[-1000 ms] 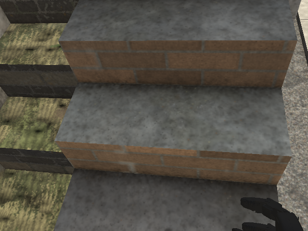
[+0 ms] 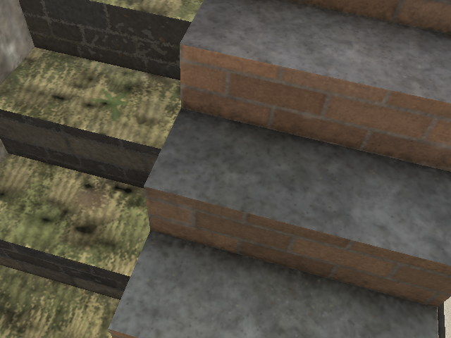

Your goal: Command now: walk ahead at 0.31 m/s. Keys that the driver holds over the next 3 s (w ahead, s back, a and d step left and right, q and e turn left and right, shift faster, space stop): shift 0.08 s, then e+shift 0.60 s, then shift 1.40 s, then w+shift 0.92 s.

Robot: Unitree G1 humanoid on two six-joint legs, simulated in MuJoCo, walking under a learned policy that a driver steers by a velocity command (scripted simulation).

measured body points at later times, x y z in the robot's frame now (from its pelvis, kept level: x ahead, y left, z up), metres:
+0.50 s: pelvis +0.09 -0.02 +0.07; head +0.08 -0.02 +0.52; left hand +0.24 +0.21 -0.05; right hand +0.27 -0.31 +0.01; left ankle +0.07 +0.10 -0.54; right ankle +0.11 -0.10 -0.63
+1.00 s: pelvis +0.17 +0.04 +0.10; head +0.17 +0.04 +0.55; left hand +0.50 +0.06 +0.05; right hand +0.15 -0.19 -0.02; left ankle +0.20 +0.12 -0.63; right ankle +0.11 -0.08 -0.63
